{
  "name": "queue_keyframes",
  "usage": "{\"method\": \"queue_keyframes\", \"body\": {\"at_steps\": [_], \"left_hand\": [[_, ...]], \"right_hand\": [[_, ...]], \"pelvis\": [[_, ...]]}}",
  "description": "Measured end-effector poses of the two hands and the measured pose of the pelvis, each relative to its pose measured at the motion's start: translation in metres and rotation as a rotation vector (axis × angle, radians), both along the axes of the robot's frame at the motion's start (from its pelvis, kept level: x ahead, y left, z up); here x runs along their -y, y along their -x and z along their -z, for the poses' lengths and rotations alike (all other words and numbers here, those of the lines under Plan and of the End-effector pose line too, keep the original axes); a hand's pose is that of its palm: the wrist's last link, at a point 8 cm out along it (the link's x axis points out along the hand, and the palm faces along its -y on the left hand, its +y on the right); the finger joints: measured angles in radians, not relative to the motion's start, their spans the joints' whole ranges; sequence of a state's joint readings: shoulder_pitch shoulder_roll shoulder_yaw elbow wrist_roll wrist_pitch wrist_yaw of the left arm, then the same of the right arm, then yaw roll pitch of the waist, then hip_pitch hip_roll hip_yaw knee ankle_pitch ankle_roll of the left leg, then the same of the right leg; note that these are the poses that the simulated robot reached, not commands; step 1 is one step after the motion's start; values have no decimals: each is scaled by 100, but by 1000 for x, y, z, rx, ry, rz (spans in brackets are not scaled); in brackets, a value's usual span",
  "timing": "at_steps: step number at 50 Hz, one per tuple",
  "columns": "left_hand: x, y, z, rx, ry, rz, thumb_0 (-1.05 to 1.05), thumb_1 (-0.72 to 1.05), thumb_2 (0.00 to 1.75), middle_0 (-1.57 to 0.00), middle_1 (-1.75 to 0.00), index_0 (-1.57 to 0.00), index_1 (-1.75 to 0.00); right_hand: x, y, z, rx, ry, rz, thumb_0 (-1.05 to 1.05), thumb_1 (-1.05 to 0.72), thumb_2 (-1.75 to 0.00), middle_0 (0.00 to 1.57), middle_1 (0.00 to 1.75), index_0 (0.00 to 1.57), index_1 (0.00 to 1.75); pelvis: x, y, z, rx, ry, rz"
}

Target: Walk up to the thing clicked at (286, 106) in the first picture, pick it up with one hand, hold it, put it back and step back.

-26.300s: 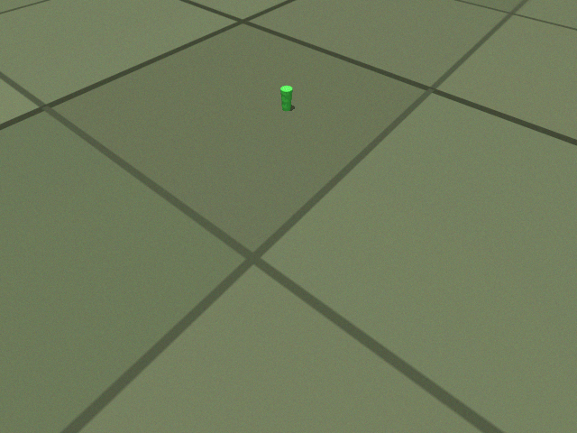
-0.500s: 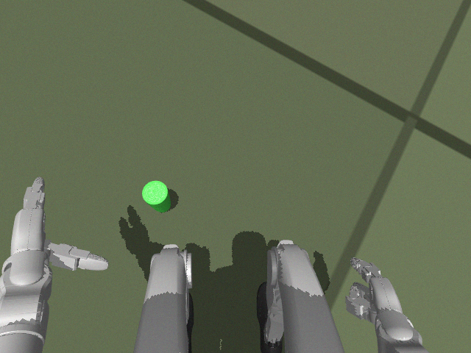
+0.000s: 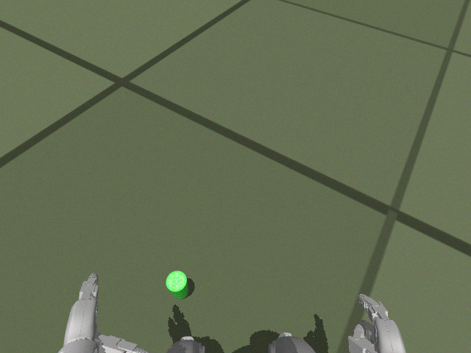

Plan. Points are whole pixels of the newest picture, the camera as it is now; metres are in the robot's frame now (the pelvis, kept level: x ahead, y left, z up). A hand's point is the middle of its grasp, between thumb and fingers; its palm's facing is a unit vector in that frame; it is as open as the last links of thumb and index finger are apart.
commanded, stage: home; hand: left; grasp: from the side
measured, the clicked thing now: (178, 286) +0.41 +0.19 -0.63
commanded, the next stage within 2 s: stand in 1.76 s
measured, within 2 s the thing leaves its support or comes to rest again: neither
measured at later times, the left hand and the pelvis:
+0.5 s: hand (122, 333) +0.18 +0.18 -0.04, palm faces +0.12 -0.95 -0.29, open 17.6 cm; pelvis +0.01 -0.01 +0.02, yaw +1 degrees
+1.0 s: hand (127, 338) +0.17 +0.17 -0.04, palm faces +0.12 -0.95 -0.29, open 17.6 cm; pelvis +0.00 -0.01 +0.02, yaw +1 degrees
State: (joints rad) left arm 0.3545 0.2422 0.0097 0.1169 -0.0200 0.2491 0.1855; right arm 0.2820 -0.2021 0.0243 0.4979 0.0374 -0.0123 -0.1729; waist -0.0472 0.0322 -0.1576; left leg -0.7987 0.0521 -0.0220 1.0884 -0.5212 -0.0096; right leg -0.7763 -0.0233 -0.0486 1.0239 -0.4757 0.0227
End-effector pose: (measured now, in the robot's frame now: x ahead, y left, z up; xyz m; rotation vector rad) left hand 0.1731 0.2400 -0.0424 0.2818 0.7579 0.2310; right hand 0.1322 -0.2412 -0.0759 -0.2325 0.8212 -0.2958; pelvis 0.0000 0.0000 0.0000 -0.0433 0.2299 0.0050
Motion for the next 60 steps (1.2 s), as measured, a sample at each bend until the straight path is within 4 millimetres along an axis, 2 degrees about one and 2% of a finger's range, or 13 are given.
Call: {"method": "queue_keyframes", "body": {"at_steps": [3,7,17,39,60], "left_hand": [[5,5,-19,27,8,7,-1,-58,3,-5,-5,-5,-4],[8,12,-33,44,22,2,-1,-58,3,-5,-5,-5,-4],[9,23,-35,17,31,-17,-1,-58,3,-5,-5,-5,-4],[22,20,-35,10,42,-6,-1,-57,3,-5,-5,-5,-5],[24,28,-36,12,46,-12,-1,-56,4,-5,-6,-5,-5]], "right_hand": [[-5,-7,-11,42,-4,-5,1,-90,-90,20,30,21,30],[-10,-19,-22,96,-9,-23,1,-90,-90,20,30,21,30],[-11,-41,-35,156,3,-87,1,-90,-90,20,30,21,30],[7,-23,-29,113,5,-60,1,-90,-90,20,30,21,30],[4,-25,-32,146,0,-78,1,-90,-90,20,30,21,30]], "pelvis": [[-2,-5,-8,28,-1,-1],[-2,-8,-14,54,-1,-4],[2,-10,-19,81,-6,-15],[12,-9,-23,95,-14,-14],[13,-3,-23,106,-17,-14]]}}
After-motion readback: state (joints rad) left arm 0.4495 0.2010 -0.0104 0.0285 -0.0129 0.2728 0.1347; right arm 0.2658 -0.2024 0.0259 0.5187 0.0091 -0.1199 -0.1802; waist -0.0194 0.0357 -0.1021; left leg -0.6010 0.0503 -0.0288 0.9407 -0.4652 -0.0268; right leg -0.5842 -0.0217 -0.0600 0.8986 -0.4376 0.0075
